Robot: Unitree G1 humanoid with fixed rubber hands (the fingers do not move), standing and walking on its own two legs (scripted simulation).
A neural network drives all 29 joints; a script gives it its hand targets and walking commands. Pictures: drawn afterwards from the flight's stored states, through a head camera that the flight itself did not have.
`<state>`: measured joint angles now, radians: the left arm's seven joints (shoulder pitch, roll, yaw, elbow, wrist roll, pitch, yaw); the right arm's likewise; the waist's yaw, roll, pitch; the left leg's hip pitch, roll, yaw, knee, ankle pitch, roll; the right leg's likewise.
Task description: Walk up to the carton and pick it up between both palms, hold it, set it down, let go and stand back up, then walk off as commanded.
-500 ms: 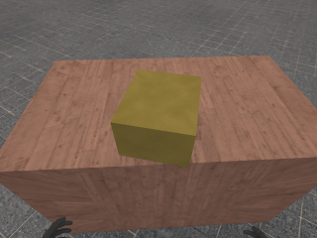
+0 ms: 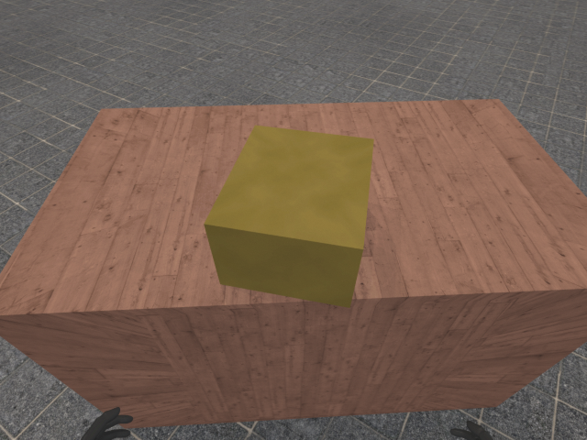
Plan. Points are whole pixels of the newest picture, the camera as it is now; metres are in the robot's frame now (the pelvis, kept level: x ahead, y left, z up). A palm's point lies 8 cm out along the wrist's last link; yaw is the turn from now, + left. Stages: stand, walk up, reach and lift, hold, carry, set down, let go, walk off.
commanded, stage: stand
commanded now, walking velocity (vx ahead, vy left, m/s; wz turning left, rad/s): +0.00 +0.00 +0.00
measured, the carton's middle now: (299, 209) +0.49 -0.01 +0.02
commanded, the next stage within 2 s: walk off in 0.16 s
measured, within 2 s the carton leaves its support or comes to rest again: neither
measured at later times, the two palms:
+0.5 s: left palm out of the picture +0.09 +0.29 -0.08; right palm out of the picture +0.07 -0.27 -0.12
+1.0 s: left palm out of the picture -0.03 +0.26 -0.08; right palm out of the picture -0.04 -0.33 -0.18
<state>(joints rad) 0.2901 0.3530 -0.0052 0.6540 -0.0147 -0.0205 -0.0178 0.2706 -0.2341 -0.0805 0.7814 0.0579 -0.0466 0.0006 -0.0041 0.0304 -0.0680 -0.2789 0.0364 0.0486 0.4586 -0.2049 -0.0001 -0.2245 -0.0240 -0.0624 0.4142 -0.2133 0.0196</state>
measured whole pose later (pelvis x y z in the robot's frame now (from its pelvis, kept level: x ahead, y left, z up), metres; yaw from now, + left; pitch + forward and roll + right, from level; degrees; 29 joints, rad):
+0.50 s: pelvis -0.02 +0.00 -0.01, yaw +0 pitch -2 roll -1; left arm 0.25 0.38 -0.01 0.67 -0.01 -0.01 -0.02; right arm 0.25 -0.25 -0.08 0.79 0.06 -0.01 0.00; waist 0.01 0.03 0.06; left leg -0.28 0.04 0.05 0.52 -0.21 0.00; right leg -0.24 -0.03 -0.06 0.50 -0.23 0.01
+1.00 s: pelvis -0.12 -0.05 -0.03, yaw -1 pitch -3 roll +3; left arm 0.23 0.38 0.00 0.67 -0.01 0.03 0.02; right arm 0.21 -0.35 -0.08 0.79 0.06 0.08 -0.03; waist 0.03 0.09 0.22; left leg -0.43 -0.10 -0.13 1.25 -0.46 0.00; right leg -0.38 -0.01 -0.06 0.77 -0.34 -0.07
